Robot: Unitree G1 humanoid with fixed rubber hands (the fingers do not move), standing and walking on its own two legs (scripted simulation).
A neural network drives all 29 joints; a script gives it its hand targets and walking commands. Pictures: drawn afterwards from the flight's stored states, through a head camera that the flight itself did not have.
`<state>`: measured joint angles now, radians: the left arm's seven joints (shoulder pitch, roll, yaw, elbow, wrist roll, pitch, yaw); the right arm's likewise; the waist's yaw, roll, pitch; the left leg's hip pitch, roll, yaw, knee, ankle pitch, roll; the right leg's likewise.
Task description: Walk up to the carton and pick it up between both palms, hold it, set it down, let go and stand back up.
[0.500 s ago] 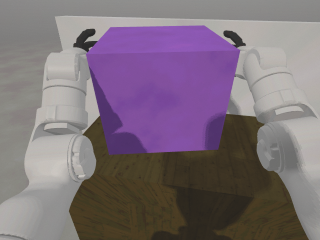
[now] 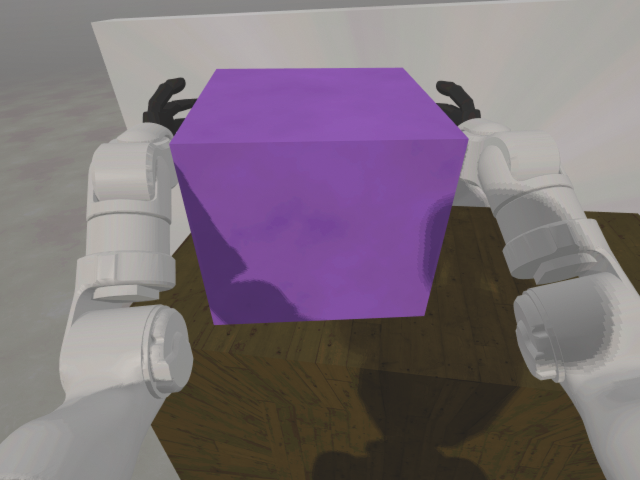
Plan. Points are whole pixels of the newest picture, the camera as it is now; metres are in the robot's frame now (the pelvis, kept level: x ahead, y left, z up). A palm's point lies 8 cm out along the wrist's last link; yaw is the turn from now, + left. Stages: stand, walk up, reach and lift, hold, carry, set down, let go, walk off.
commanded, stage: hold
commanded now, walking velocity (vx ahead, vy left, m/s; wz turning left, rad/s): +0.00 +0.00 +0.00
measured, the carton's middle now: (315, 186) +0.39 -0.02 +0.26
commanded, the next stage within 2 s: set down in 1.18 s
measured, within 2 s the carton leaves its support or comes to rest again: neither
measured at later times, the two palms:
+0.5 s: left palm (134, 122) +0.37 +0.17 +0.36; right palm (460, 99) +0.35 -0.17 +0.37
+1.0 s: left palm (150, 145) +0.37 +0.16 +0.34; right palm (460, 138) +0.36 -0.18 +0.32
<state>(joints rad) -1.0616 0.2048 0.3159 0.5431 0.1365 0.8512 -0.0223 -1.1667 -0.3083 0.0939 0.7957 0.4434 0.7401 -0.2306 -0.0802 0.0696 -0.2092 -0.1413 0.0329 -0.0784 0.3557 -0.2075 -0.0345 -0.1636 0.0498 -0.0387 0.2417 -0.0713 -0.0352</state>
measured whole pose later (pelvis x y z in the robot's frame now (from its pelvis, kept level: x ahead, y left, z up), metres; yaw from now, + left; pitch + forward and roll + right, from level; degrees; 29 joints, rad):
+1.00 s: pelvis +0.00 +0.00 +0.00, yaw +0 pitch -2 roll -1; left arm -1.03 0.20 0.32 0.48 0.14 0.88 -0.02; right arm -1.14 -0.30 0.09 0.75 0.45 0.76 -0.25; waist -0.08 0.05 -0.21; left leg -0.12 0.03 -0.08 0.36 -0.21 -0.03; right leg -0.14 0.05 -0.03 0.24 -0.07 -0.03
